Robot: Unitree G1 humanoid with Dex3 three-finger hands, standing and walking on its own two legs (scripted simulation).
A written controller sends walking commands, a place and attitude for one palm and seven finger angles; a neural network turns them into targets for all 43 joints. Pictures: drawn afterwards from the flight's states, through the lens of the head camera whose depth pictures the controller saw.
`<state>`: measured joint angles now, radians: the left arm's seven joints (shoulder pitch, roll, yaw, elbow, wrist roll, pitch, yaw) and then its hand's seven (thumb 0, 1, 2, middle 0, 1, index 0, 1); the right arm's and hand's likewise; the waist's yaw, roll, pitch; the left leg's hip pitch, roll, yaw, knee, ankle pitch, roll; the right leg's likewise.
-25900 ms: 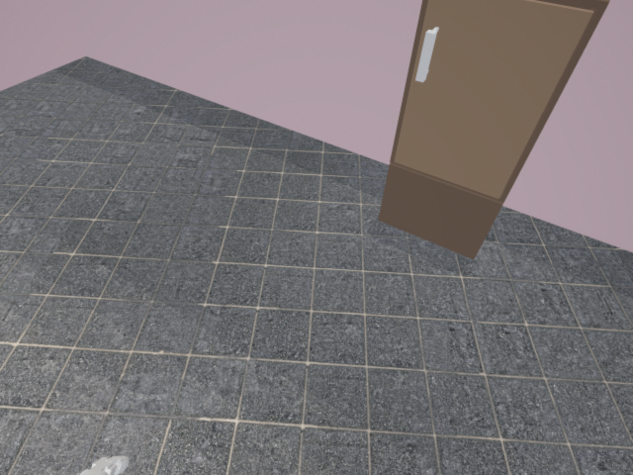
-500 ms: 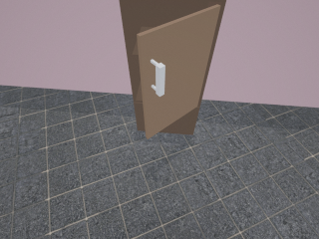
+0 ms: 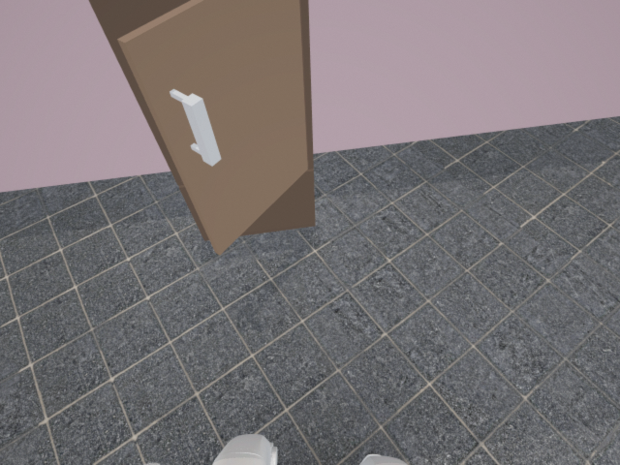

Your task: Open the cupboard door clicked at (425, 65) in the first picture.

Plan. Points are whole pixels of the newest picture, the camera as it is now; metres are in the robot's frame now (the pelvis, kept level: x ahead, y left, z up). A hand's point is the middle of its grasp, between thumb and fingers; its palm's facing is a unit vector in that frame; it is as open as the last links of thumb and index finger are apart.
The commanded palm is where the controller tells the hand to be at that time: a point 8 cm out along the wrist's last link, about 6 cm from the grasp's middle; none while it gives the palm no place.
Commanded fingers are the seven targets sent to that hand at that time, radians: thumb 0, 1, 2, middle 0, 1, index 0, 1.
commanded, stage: walk to a spot facing it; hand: left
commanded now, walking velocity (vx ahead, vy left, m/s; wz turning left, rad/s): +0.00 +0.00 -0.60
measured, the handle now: (194, 127) +0.64 +0.26 +0.02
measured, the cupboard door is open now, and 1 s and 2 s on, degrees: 45 45 45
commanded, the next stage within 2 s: none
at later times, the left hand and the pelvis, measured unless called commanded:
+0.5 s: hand (162, 442) +0.15 +0.24 -0.17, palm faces -0.22 -0.95 -0.21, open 7.4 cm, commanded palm none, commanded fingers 0.00 0.90 0.90 -0.20 -0.30 -0.20 -0.30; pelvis +0.03 +0.05 +0.01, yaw -17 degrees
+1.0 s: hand (251, 392) +0.22 +0.12 -0.14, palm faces -0.58 -0.77 -0.25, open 7.4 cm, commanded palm none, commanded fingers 0.00 0.90 0.90 -0.20 -0.30 -0.20 -0.30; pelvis +0.03 +0.01 +0.01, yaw -36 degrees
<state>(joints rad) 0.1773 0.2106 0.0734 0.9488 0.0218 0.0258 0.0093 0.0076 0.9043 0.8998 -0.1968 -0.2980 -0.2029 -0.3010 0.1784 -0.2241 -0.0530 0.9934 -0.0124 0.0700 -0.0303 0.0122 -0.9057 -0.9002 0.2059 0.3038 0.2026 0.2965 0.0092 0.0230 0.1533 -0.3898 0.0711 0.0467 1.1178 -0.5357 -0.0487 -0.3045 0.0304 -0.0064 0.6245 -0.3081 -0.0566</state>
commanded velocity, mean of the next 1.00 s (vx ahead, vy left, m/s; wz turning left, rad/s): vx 0.04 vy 0.00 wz -0.60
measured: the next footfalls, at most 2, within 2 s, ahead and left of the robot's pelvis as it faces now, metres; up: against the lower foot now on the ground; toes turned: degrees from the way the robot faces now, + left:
left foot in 0.36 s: +0.07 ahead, +0.15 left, +0.00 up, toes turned -12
right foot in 0.76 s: +0.01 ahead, -0.09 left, +0.00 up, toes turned -33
